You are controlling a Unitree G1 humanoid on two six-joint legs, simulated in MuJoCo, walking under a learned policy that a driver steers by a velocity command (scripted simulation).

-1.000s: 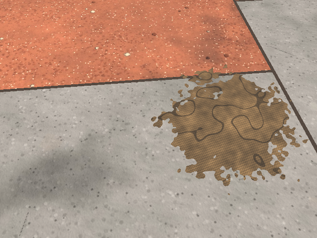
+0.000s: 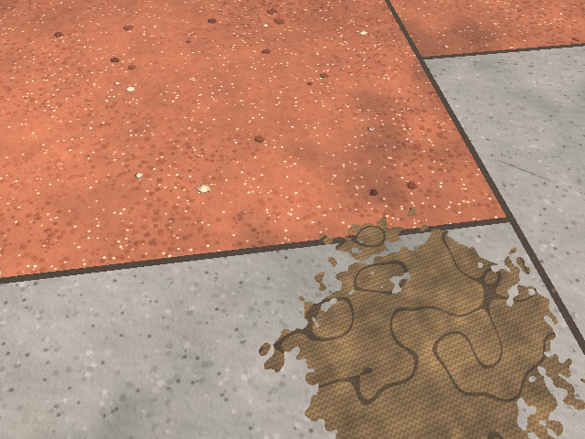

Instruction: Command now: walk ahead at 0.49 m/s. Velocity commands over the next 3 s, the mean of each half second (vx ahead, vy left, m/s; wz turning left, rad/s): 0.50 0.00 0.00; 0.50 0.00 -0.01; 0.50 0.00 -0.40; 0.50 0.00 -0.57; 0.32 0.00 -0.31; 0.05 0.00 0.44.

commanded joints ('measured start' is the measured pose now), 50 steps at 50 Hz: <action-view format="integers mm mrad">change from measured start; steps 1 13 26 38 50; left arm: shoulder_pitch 34 -185 85 244 120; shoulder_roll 46 81 108 140 88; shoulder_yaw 14 17 32 43 39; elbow -44 -136 -7 83 21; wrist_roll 13 -9 18 -4 -17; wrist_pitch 4 -30 -32 7 -3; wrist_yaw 7 -49 -41 -5 -5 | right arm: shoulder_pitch -39 92 -51 -411 -136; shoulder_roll -130 -188 -91 -73 -86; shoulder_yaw -20 -40 -30 -18 -37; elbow -53 -4 -99 -222 -120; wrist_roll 1 26 14 26 -6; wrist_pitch -18 32 31 6 -9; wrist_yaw -20 -41 -44 0 -2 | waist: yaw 46 9 10 97 33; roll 76 114 -18 -24 115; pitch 55 43 4 98 -48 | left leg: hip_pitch -106 196 -521 -553 26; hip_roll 277 346 241 182 344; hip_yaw -205 -184 -119 -76 -302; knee -204 -8 753 258 -106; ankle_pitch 84 230 0 157 16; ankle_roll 170 85 -60 -39 119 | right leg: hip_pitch -23 139 509 733 58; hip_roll -42 71 -90 -132 -22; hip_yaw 0 -71 89 16 34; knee -140 -646 -1010 -974 57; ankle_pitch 160 112 305 270 -78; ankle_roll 27 -28 -191 -146 -22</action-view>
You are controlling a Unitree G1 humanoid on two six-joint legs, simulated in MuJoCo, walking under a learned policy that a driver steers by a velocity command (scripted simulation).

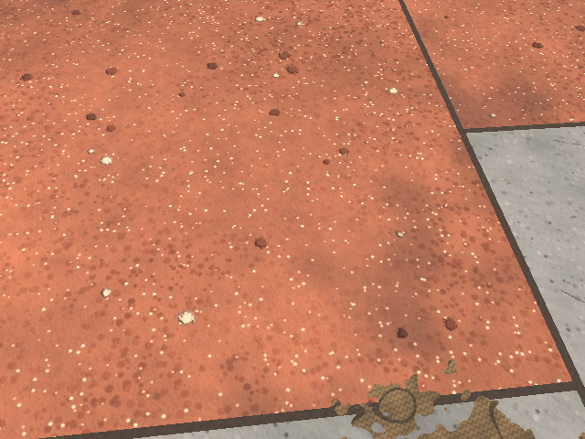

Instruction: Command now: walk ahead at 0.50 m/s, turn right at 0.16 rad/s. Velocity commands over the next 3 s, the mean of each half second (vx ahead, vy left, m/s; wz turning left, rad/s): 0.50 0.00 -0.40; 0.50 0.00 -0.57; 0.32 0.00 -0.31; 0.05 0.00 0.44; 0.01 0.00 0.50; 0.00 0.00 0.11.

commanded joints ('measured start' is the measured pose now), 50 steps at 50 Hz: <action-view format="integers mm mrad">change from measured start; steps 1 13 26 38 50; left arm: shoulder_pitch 49 -254 76 22 87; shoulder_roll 54 13 159 163 169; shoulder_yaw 25 19 77 69 46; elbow -43 -162 -201 -244 -290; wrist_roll -2 13 20 9 -11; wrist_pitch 15 29 23 26 34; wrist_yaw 10 -25 -33 9 15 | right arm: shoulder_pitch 25 162 11 -206 142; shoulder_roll -71 -137 -149 -80 -166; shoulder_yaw -14 -26 -17 -15 -53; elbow -20 52 -101 -187 -165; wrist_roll -13 -9 49 -5 2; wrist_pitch -20 -9 -66 -12 -27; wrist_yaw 1 -53 -21 -35 -24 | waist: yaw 10 -67 106 51 -89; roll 114 65 -66 -48 204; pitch -60 60 -235 -25 -215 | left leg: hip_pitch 162 322 -480 -202 592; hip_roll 270 272 71 63 429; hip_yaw -267 39 -171 -109 -736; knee -310 -356 942 141 -164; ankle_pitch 58 253 -297 229 -351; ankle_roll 149 90 -24 -119 165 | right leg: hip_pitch -160 -327 704 161 -405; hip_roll -103 -55 -243 -31 53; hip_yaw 61 9 564 210 164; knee -11 -482 -891 -957 141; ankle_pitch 95 480 215 354 -142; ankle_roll -9 6 -315 -177 23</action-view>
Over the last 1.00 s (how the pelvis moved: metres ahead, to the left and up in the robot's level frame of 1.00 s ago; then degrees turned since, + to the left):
0.55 -0.01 -0.01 0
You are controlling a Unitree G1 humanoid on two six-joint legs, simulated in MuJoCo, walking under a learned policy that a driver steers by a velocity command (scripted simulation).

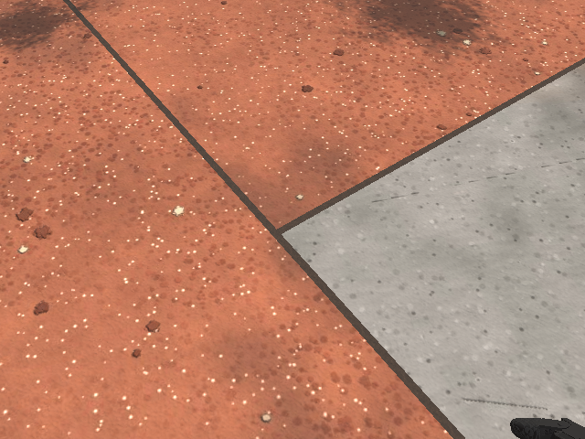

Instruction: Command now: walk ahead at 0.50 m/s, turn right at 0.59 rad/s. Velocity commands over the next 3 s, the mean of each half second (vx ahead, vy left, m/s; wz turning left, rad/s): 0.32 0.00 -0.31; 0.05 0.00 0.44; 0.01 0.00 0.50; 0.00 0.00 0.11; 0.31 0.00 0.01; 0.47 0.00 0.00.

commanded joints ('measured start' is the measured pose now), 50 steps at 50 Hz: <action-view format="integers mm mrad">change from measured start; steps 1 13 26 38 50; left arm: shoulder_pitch -41 -227 -210 -333 -310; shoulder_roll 141 6 94 139 86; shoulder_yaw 20 -5 8 33 42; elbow -107 -201 -161 -77 -51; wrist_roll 2 23 38 20 33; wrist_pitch -15 4 11 36 47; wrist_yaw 1 -33 -16 27 45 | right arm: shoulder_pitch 201 162 229 219 163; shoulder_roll -125 -164 -148 -117 -184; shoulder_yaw -40 -45 -19 -36 -44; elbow -19 48 83 -2 -95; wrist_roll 4 8 31 11 12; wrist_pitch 16 40 130 190 129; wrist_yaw -9 -28 -29 -13 -52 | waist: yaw -128 -89 -47 -108 -55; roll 117 103 -74 -106 144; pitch -106 0 -173 -113 -105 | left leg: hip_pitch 563 302 -135 171 358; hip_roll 387 244 128 99 245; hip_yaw -509 86 -55 71 -313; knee -248 -313 600 164 -202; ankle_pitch -265 515 -472 -161 243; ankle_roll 174 147 -92 -10 181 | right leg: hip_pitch -542 -330 171 -24 -430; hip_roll -122 -159 -406 -416 -89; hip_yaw -32 -169 21 -207 -103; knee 349 -199 -611 -640 128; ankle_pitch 81 494 766 387 191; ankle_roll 21 46 -208 -132 99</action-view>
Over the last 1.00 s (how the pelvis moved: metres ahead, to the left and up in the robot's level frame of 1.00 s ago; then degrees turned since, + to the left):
0.55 -0.12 -0.01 -32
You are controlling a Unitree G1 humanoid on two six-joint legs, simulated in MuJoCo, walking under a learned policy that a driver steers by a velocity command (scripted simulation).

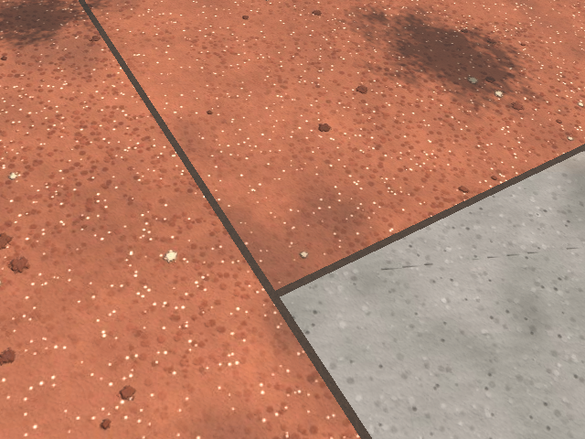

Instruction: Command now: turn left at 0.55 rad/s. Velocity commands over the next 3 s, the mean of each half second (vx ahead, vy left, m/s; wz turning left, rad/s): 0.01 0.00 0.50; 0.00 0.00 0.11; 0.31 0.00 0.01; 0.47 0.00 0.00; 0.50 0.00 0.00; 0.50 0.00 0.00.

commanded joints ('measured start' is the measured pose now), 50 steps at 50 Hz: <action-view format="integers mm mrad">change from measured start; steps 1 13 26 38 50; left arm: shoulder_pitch -38 -11 18 42 98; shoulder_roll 56 81 89 78 70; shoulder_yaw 11 3 -20 -51 -52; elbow -68 -63 -58 4 114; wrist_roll -5 -21 0 11 1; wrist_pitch -23 -65 -42 -55 -36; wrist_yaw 2 -45 -36 -55 -35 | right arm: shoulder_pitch -16 -80 -74 -83 -40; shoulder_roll -163 -196 -87 -94 -76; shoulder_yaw -41 -61 -29 -9 3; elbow -82 -151 -148 -120 -70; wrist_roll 10 19 12 -27 -13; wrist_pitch -14 24 28 2 -20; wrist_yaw -19 -11 -9 14 8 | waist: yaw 13 7 25 33 38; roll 145 197 -131 122 71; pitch -132 -134 -90 -69 -45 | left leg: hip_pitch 240 185 -184 142 112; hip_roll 223 177 -25 107 76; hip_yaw -280 -468 -63 -119 -104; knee -143 -72 463 -91 -100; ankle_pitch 328 379 -224 102 30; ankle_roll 138 156 -165 5 -5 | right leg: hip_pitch -97 186 504 382 416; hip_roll -8 40 -210 -50 -49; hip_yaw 56 69 154 -11 -21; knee -62 -518 -751 -643 -651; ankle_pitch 49 7 577 188 179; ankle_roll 17 16 -261 2 9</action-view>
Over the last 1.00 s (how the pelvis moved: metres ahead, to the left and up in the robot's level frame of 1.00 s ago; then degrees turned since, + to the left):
0.23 0.00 0.02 9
